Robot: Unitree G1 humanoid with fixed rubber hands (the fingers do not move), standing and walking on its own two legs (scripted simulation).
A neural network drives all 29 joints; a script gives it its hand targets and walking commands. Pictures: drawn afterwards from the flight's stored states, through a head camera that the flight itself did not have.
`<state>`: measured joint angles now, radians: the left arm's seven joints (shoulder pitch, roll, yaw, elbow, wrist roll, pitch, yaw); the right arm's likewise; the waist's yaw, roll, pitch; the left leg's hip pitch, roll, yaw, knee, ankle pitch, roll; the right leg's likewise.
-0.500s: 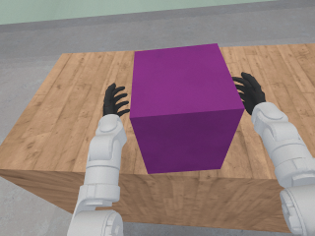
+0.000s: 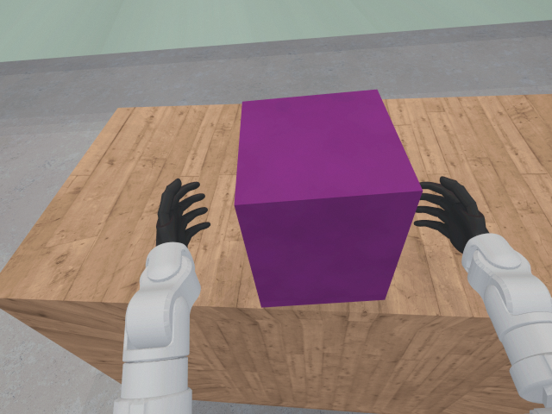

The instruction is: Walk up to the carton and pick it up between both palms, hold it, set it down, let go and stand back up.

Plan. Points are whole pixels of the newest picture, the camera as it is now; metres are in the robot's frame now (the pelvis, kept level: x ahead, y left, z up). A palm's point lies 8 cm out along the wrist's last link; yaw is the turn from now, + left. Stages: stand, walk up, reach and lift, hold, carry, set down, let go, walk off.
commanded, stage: set down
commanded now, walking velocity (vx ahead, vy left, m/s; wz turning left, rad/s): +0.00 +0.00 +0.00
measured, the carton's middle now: (316, 204) +0.42 +0.00 +0.09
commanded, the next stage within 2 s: none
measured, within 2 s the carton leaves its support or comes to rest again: neither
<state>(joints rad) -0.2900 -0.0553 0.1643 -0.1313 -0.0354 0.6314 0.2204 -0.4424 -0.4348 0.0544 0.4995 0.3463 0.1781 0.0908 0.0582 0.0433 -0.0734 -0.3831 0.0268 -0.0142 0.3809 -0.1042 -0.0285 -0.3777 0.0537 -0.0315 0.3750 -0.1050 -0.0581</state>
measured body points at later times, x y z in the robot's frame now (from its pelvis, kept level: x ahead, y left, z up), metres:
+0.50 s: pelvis +0.01 +0.00 +0.00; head +0.02 +0.01 +0.45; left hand +0.30 +0.19 +0.13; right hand +0.36 -0.22 +0.07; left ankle +0.05 +0.14 -0.74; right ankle +0.05 -0.08 -0.74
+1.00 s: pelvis +0.01 +0.00 +0.00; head -0.03 +0.00 +0.45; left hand +0.25 +0.19 +0.10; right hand +0.28 -0.23 +0.06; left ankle +0.05 +0.14 -0.74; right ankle +0.05 -0.08 -0.74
